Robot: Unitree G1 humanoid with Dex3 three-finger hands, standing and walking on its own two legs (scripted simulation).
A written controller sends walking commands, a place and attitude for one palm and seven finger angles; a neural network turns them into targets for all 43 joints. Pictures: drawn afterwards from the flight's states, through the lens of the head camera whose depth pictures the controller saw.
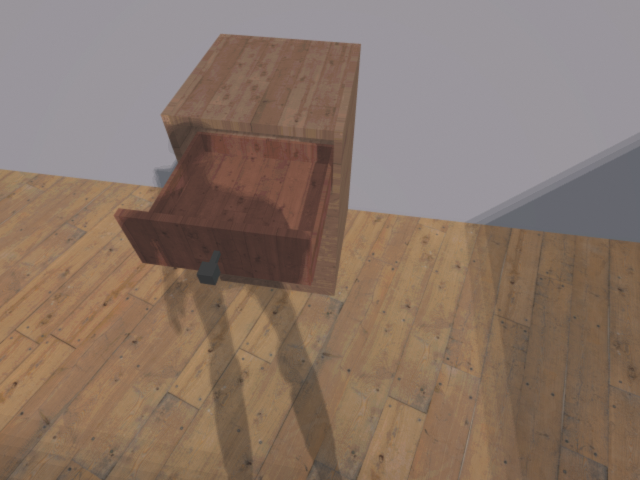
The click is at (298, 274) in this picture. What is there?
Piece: drawer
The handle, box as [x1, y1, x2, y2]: [197, 250, 220, 284]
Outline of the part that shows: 219,251 214,250 208,262 202,261 197,272 197,276 200,282 215,284 220,272 216,263 220,255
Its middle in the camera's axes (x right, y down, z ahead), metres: -0.22 +0.06 +0.77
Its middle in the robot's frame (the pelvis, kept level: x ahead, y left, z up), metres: +0.51 +0.26 -0.16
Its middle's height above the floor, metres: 0.61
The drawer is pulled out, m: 0.30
